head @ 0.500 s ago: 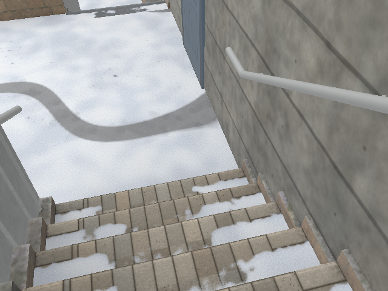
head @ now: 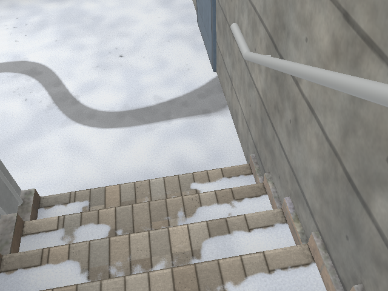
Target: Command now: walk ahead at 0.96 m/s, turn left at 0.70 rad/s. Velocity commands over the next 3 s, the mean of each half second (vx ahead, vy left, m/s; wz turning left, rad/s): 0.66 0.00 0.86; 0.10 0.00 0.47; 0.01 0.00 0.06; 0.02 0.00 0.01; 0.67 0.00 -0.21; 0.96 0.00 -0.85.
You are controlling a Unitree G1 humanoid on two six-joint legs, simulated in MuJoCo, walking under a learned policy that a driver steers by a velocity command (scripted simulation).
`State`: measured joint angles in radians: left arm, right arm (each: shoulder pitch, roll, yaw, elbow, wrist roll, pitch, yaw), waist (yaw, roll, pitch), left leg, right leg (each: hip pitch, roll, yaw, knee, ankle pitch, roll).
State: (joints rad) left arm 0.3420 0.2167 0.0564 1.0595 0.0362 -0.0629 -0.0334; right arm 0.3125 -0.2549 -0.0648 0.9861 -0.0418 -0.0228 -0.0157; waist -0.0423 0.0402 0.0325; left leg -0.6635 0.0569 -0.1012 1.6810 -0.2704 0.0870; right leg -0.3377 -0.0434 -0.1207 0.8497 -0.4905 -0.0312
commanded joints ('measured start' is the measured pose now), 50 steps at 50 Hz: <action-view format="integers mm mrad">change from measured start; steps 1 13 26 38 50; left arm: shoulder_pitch -87 155 -137 70 38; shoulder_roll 108 106 161 134 92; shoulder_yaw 3 -2 15 15 -75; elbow -79 14 -304 -268 -261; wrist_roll -21 -2 -12 -54 -63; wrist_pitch -58 -6 47 41 60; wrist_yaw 38 107 115 53 66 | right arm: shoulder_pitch -46 -108 -56 -41 -217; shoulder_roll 18 -12 -111 -35 52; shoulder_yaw -1 2 -19 15 48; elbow -88 -92 -151 -254 -272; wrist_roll -4 -22 35 30 21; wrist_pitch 27 -4 11 53 131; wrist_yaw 40 65 -24 -18 -7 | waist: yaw -52 -23 78 80 66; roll -150 -179 -86 -159 -149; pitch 139 48 -187 -32 -18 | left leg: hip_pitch -134 379 328 -55 -408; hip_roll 77 -78 -55 -249 -230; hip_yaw -42 312 -236 -157 26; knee -362 -1053 -1006 -258 655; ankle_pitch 387 707 867 -177 -213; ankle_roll -49 87 221 38 -143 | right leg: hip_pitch -201 109 -276 490 -64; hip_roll -295 -219 7 -138 -118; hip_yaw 349 -111 192 242 425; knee -414 338 330 -620 -523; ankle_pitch -67 971 615 1206 26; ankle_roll -1 34 108 27 -28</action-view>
